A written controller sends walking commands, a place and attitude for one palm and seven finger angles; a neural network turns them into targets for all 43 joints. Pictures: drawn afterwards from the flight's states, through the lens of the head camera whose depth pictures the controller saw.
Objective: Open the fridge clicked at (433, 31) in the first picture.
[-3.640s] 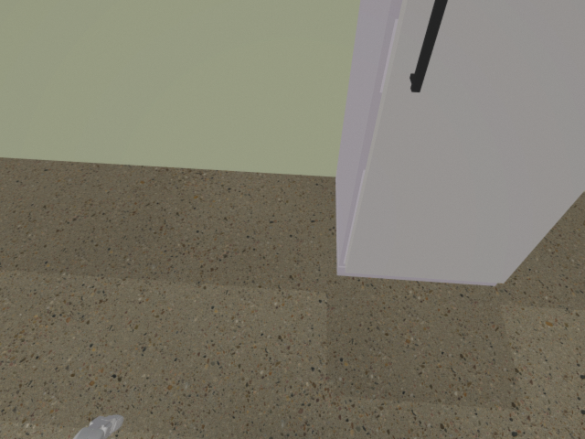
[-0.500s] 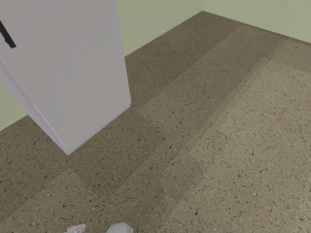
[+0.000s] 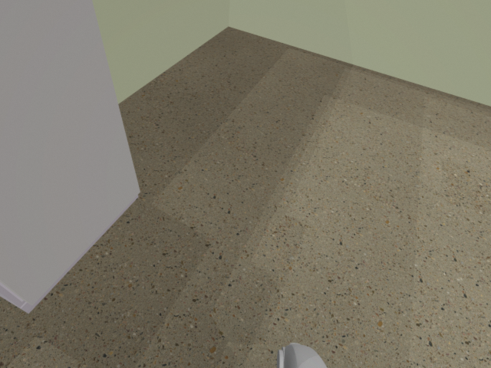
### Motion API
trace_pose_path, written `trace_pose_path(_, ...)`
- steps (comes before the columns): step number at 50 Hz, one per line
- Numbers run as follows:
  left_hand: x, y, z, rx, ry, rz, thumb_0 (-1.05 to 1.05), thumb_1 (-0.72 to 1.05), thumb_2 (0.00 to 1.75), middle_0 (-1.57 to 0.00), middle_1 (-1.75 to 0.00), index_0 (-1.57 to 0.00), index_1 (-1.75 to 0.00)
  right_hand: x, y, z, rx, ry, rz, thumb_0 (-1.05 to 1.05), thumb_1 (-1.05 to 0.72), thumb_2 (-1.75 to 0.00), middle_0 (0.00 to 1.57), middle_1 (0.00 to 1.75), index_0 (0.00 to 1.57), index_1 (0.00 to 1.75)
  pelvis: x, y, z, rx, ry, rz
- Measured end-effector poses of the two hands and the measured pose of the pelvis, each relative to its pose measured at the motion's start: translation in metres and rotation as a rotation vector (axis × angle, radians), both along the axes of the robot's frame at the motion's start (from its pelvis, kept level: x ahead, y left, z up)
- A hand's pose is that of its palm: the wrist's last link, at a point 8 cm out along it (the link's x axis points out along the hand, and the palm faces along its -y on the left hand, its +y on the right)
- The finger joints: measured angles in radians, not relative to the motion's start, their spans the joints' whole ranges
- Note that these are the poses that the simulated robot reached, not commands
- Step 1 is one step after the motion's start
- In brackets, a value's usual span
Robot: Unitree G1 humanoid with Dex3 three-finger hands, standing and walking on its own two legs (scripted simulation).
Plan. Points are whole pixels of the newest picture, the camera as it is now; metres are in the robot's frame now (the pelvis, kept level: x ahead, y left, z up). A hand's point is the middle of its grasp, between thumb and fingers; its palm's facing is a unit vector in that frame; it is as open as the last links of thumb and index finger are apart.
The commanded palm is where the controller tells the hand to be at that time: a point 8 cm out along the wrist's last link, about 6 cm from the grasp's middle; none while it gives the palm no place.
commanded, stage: walk to a spot facing it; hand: left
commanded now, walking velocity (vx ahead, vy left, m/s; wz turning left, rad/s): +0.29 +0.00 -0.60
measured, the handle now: out of the picture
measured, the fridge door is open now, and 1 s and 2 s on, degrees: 0 0 0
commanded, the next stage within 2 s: turn to face it in 0.48 s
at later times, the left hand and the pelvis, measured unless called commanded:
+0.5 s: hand (208, 277) +0.33 +0.09 -0.17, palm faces -0.28 -0.93 -0.23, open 7.4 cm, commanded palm none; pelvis +0.20 -0.07 -0.01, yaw -18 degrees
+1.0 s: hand (212, 235) +0.45 +0.10 -0.19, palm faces -0.23 -0.96 -0.15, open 7.4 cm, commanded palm none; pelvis +0.37 -0.05 -0.01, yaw -17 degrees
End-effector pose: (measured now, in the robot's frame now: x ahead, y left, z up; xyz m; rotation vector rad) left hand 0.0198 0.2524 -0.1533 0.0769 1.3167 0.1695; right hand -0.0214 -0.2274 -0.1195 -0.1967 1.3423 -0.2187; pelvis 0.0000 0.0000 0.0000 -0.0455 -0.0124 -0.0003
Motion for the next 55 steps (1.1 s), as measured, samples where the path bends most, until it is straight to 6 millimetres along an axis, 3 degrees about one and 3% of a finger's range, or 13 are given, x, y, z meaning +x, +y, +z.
trace_pose_path(5,0.073,-0.019,-0.006,-0.016,0.002,-0.107,0.0,0.91,0.9,-0.19,-0.3,-0.19,-0.3,-0.029,0.015,-0.011,0.045,0.133,-0.13,0.01,-0.9,-0.9,0.2,0.3,0.2,0.3,0.036,-0.004,-0.007,0.016,0.007,-0.066)
trace_pose_path(10,0.172,-0.058,-0.012,-0.032,-0.056,-0.244,0.01,0.91,0.9,-0.19,-0.3,-0.19,-0.3,-0.041,0.026,-0.02,0.1,0.262,-0.247,0.01,-0.9,-0.9,0.2,0.3,0.2,0.3,0.079,-0.018,-0.019,0.023,0.015,-0.126)
trace_pose_path(13,0.236,-0.086,-0.018,-0.028,-0.136,-0.312,0.0,0.91,0.9,-0.19,-0.3,-0.19,-0.3,-0.034,0.021,-0.03,0.13,0.322,-0.309,0.01,-0.9,-0.9,0.2,0.3,0.2,0.3,0.11,-0.034,-0.032,0.028,0.012,-0.169)
trace_pose_path(16,0.28,-0.104,-0.021,-0.008,-0.212,-0.334,0.0,0.91,0.89,-0.19,-0.3,-0.2,-0.3,-0.003,0.002,-0.043,0.143,0.315,-0.347,0.01,-0.9,-0.9,0.2,0.3,0.2,0.3,0.137,-0.053,-0.041,0.045,-0.001,-0.213)
trace_pose_path(20,0.304,-0.111,-0.007,0.025,-0.19,-0.347,0.0,0.91,0.89,-0.2,-0.3,-0.2,-0.3,0.088,-0.041,-0.044,0.096,0.112,-0.334,0.01,-0.9,-0.9,0.2,0.3,0.2,0.3,0.166,-0.067,-0.028,0.05,-0.024,-0.25)
trace_pose_path(26,0.323,-0.111,0.016,0.073,-0.111,-0.403,0.0,0.91,0.89,-0.2,-0.3,-0.2,-0.3,0.238,-0.093,-0.024,0.036,-0.239,-0.284,0.01,-0.91,-0.9,0.2,0.3,0.2,0.3,0.21,-0.072,-0.01,0.066,-0.004,-0.328)
trace_pose_path(30,0.337,-0.108,0.022,0.086,-0.076,-0.401,0.0,0.91,0.89,-0.2,-0.3,-0.2,-0.3,0.306,-0.107,-0.012,0.028,-0.348,-0.254,0.0,-0.91,-0.9,0.19,0.3,0.2,0.3,0.239,-0.073,-0.006,0.07,0.012,-0.37)
trace_pose_path(34,0.351,-0.103,0.02,0.093,-0.04,-0.386,0.0,0.91,0.89,-0.2,-0.3,-0.2,-0.3,0.352,-0.109,-0.008,0.025,-0.362,-0.228,0.0,-0.91,-0.9,0.19,0.3,0.2,0.3,0.271,-0.072,-0.007,0.061,0.024,-0.386)
trace_pose_path(39,0.366,-0.098,0.003,0.075,0.024,-0.348,0.0,0.91,0.89,-0.2,-0.3,-0.2,-0.3,0.391,-0.096,-0.015,0.029,-0.306,-0.204,0.0,-0.91,-0.9,0.19,0.3,0.2,0.3,0.318,-0.069,-0.013,0.033,0.024,-0.368)
trace_pose_path(42,0.379,-0.095,-0.014,0.05,0.06,-0.317,0.0,0.91,0.89,-0.2,-0.3,-0.2,-0.3,0.404,-0.082,-0.022,0.026,-0.262,-0.193,0.0,-0.91,-0.9,0.2,0.3,0.2,0.3,0.345,-0.066,-0.021,0.029,0.008,-0.344)
trace_pose_path(46,0.404,-0.098,-0.016,0.025,0.063,-0.315,0.0,0.91,0.89,-0.2,-0.3,-0.2,-0.3,0.394,-0.064,-0.02,0.031,-0.188,-0.221,0.0,-0.91,-0.9,0.2,0.3,0.2,0.3,0.362,-0.06,-0.015,0.025,-0.017,-0.337)
trace_pose_path(55,0.473,-0.099,-0.001,0.012,-0.074,-0.285,0.0,0.91,0.89,-0.2,-0.3,-0.2,-0.3,0.36,-0.077,-0.006,-0.018,-0.025,-0.235,-0.01,-0.93,-0.9,0.2,0.3,0.2,0.3,0.372,-0.058,-0.004,0.01,0.017,-0.246)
